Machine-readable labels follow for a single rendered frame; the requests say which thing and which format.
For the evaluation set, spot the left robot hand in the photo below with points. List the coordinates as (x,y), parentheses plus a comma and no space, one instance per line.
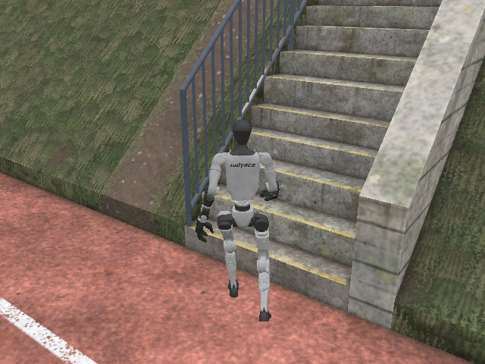
(200,231)

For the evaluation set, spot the right robot forearm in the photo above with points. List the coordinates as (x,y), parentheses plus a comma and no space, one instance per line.
(275,192)

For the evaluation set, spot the left robot forearm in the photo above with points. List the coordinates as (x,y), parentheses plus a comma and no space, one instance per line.
(206,206)

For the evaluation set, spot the robot right thigh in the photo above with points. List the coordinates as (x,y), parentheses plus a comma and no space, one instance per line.
(261,226)

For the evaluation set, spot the right robot hand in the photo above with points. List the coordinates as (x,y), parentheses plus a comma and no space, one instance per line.
(266,193)

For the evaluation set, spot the robot left thigh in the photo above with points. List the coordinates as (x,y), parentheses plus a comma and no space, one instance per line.
(225,224)

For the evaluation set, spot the robot thigh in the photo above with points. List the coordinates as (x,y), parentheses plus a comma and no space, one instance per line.
(261,226)
(225,224)

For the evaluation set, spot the robot right upper arm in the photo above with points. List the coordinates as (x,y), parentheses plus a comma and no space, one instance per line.
(267,162)

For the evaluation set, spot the robot left upper arm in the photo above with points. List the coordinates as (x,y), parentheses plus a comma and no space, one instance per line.
(215,172)

